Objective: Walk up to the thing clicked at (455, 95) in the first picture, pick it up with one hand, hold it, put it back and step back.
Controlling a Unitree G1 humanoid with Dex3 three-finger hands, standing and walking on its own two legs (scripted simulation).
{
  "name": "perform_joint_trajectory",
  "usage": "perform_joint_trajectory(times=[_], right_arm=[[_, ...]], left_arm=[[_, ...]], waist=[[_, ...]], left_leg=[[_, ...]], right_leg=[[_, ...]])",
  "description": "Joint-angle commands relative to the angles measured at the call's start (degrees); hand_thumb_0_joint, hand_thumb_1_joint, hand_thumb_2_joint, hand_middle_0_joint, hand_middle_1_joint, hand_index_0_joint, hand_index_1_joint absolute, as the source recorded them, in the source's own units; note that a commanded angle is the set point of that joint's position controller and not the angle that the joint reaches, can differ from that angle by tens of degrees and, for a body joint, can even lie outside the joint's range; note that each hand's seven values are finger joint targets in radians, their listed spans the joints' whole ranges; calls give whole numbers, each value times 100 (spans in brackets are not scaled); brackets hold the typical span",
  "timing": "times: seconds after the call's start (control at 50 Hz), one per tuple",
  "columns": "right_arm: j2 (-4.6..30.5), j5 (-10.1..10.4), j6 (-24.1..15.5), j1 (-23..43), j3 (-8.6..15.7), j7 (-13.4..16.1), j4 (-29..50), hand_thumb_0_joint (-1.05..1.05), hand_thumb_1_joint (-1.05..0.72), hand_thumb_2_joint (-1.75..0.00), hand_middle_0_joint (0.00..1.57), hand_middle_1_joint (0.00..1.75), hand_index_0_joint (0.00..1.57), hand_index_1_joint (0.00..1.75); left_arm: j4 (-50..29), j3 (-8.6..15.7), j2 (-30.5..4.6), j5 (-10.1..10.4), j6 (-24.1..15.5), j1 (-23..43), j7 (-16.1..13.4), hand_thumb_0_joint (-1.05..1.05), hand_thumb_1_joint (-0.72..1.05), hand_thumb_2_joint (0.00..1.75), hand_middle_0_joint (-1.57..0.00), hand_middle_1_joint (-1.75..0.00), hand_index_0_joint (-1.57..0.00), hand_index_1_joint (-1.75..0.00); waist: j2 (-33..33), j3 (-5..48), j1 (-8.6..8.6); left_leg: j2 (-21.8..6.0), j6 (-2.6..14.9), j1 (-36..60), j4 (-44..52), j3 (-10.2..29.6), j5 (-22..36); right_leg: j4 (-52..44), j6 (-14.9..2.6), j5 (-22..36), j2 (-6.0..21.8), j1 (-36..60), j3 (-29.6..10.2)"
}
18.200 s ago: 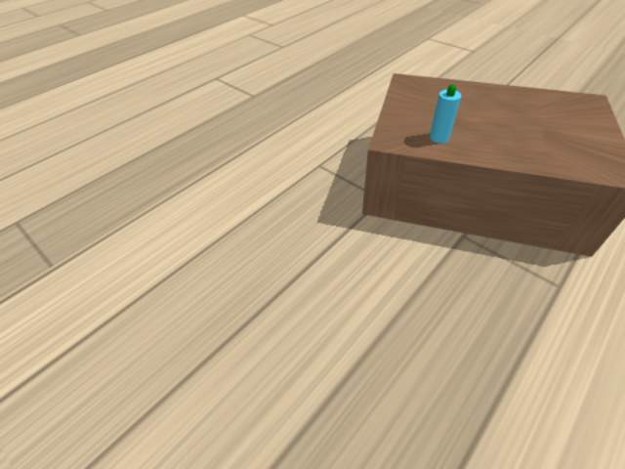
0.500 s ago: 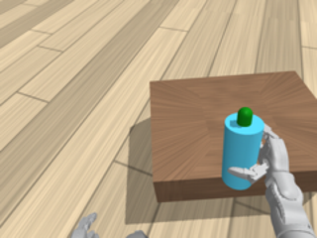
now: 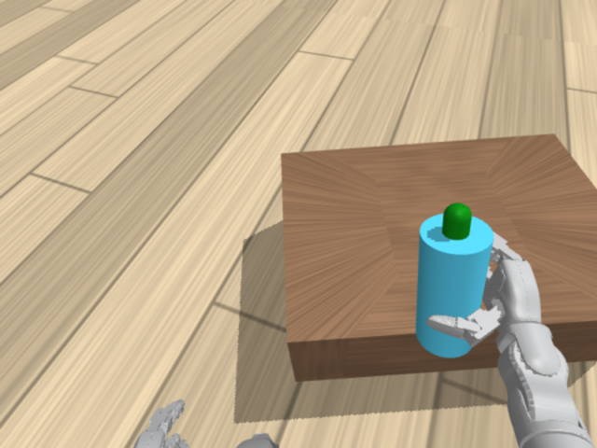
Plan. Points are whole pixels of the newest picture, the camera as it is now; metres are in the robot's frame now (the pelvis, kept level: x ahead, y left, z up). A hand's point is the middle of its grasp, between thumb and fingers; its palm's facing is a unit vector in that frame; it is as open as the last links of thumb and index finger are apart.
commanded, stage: hold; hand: right
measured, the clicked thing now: (450, 278) +0.32 -0.16 +0.05
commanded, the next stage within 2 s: crouch in 0.90 s
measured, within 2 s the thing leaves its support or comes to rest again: neither
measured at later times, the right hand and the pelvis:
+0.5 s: hand (456, 287) +0.32 -0.17 +0.03, palm faces +0.05 +1.00 -0.01, open 11.8 cm; pelvis +0.00 +0.00 +0.00, yaw +0 degrees
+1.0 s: hand (455, 286) +0.33 -0.17 +0.03, palm faces +0.05 +1.00 -0.01, open 11.8 cm; pelvis +0.00 +0.00 +0.00, yaw +0 degrees
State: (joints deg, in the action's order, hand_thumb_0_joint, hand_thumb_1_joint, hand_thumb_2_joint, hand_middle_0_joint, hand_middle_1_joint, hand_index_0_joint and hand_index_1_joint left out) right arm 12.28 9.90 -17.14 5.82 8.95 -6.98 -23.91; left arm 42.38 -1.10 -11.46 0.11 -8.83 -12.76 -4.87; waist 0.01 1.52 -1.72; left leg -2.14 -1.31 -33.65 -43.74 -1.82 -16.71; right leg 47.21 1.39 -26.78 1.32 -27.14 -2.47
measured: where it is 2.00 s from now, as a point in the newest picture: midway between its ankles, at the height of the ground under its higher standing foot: outside the picture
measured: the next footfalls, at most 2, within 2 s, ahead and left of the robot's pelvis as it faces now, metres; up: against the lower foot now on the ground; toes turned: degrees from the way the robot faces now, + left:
none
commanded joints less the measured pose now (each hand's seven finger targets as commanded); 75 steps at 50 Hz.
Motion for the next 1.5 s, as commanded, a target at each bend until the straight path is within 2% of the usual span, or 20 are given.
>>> perform_joint_trajectory(times=[0.0, 0.06, 0.16, 0.26, 0.36, 0.46, 0.48, 0.54, 0.56, 0.6, 0.64, 0.8, 0.96, 1.08, 1.1, 1.18, 1.22, 1.24, 1.4, 1.48], right_arm=[[863, 378, -833, 2527, 493, 13, 2346, 0, 2, -134, 126, 147, 132, 147], [810, 348, -809, 2321, 422, 22, 2176, 0, 2, -134, 127, 147, 133, 147], [875, 341, -864, 2509, 499, 67, 2161, 0, 0, -135, 127, 148, 134, 148], [765, 303, -855, 2300, 334, 82, 2182, 0, 1, -135, 127, 148, 133, 148], [856, 308, -900, 2471, 467, 77, 2263, 0, 5, -136, 128, 149, 134, 149], [989, 323, -870, 2283, 669, 100, 2017, 0, 4, -135, 127, 148, 133, 148], [832, 337, -905, 2580, 431, 79, 2359, 0, 3, -134, 126, 146, 132, 146], [758, 315, -882, 2477, 310, 72, 2305, 0, 2, -133, 126, 146, 132, 146], [908, 291, -878, 2488, 465, 75, 2191, 0, 0, -133, 127, 146, 132, 146], [775, 307, -864, 2529, 360, 47, 2108, 0, 4, -134, 126, 147, 132, 147], [863, 326, -862, 2483, 494, 66, 2072, 0, 5, -135, 126, 148, 132, 148], [834, 286, -843, 2258, 427, 28, 1957, 0, 4, -134, 126, 147, 132, 147], [862, 349, -956, 2690, 498, 39, 2281, 0, 6, -135, 126, 148, 133, 148], [833, 311, -981, 2610, 531, 32, 1636, 0, 7, -137, 127, 150, 134, 150], [695, 293, -1001, 2791, 390, 14, 1522, 0, 7, -138, 127, 150, 134, 150], [713, 254, -1150, 3357, 442, -69, 756, 0, 7, -139, 127, 151, 134, 151], [914, 228, -1296, 3643, 645, -150, 273, 0, 9, -138, 126, 150, 133, 150], [775, 203, -1367, 3741, 507, -211, -34, 0, 8, -137, 125, 149, 132, 149], [1973, 119, -2153, 5467, 1377, -490, -979, 0, 3, -134, 123, 145, 130, 145], [2307, 89, -2275, 6356, 1514, -511, -893, 0, 0, -134, 124, 145, 130, 145]], left_arm=[[-697, 250, -741, 43, -268, 119, -65, 0, 88, 91, -21, -31, -20, -31], [-681, 262, -742, 39, -274, 80, -59, 0, 88, 91, -20, -31, -20, -31], [-714, 215, -679, 39, -295, 212, -61, 0, 88, 91, -20, -30, -20, -31], [-690, 240, -707, 35, -308, 148, -79, 0, 88, 91, -20, -30, -20, -30], [-621, 269, -727, 17, -293, -14, -73, 0, 88, 91, -20, -30, -20, -31], [-616, 296, -791, 20, -295, 100, -84, 0, 88, 91, -20, -30, -20, -31], [-678, 255, -727, 25, -290, 125, -80, 0, 89, 91, -20, -30, -20, -30], [-689, 233, -718, 30, -321, 140, -78, 0, 88, 91, -20, -30, -20, -31], [-634, 277, -773, 26, -307, 85, -83, 0, 88, 91, -20, -30, -20, -31], [-647, 303, -794, 28, -291, 54, -94, 0, 88, 91, -20, -30, -20, -31], [-637, 234, -724, 29, -309, 98, -81, 0, 88, 91, -20, -30, -20, -31], [-640, 352, -860, 17, -290, 12, -74, 0, 88, 91, -20, -30, -20, -30], [-646, 251, -695, 16, -320, 28, -56, 0, 88, 92, -20, -30, -20, -31], [-568, 324, -823, 8, -314, 55, -59, 0, 88, 91, -20, -31, -20, -31], [-546, 326, -800, -7, -307, 40, -66, 0, 89, 91, -20, -31, -21, -30], [-463, 390, -905, -54, -308, -8, -51, 0, 89, 90, -21, -30, -21, -30], [-399, 394, -923, -77, -315, -69, -32, 0, 89, 90, -20, -30, -21, -30], [-418, 388, -924, -95, -330, -64, -16, 0, 89, 90, -21, -30, -21, -30], [-499, 381, -1096, -261, -346, -416, 159, 0, 89, 90, -21, -31, -21, -30], [-571, 461, -1269, -302, -315, -615, 224, 0, 88, 91, -20, -30, -20, -31]], waist=[[449, 2056, 59], [424, 2054, 57], [336, 1863, 60], [356, 2079, 24], [367, 2217, 34], [458, 2051, 93], [462, 2116, 3], [490, 2007, 4], [544, 2160, 32], [344, 2158, -57], [417, 2091, 28], [401, 2204, 32], [438, 2239, 18], [316, 1959, -52], [256, 1878, -117], [122, 1879, -275], [78, 1990, -282], [43, 2100, -346], [764, 3788, -224], [973, 4539, -283]], left_leg=[[140, 205, 1520, 355, -65, 1340], [132, 218, 1591, 317, -46, 1473], [108, 162, 1531, 476, 18, 913], [101, 173, 1655, 395, 19, 1370], [111, 209, 1669, 288, -26, 1619], [107, 202, 1541, 343, -2, 1289], [126, 193, 1456, 328, -18, 1317], [145, 199, 1445, 323, -50, 1258], [125, 210, 1508, 294, -18, 1353], [130, 200, 1512, 304, -20, 1432], [112, 203, 1526, 320, -1, 1355], [117, 210, 1558, 292, -20, 1418], [102, 205, 1479, 214, 14, 1531], [107, 201, 1210, 155, 21, 1205], [108, 194, 1083, 133, 12, 1144], [84, 175, 564, -107, 49, 901], [73, 179, 247, -388, 66, 877], [71, 178, 111, -561, 77, 889], [32, 275, -1062, -2148, 263, 1059], [7, 307, -1251, -2534, 327, 937]], right_leg=[[-782, -40, 1990, -94, 273, 121], [-744, -34, 2128, -107, 216, 131], [-773, -138, 1276, -149, 23, 190], [-702, -105, 1738, -160, 170, 196], [-680, -51, 2158, -124, 214, 151], [-708, -74, 1769, -133, 153, 163], [-717, -72, 1842, -114, 228, 144], [-761, -51, 1861, -99, 205, 128], [-718, -40, 1941, -108, 263, 144], [-692, -66, 1928, -104, 235, 135], [-682, -78, 1811, -124, 156, 161], [-678, -62, 1913, -131, 196, 153], [-583, -73, 1995, -137, 120, 173], [-531, -99, 1625, -125, -159, 148], [-502, -100, 1559, -115, -230, 134], [-223, -146, 1195, -120, -621, 118], [60, -155, 1154, -132, -966, 112], [220, -162, 1144, -148, -1137, 104], [1702, -84, 1368, -207, -2535, 175], [2151, -97, 1162, -245, -2972, 229]])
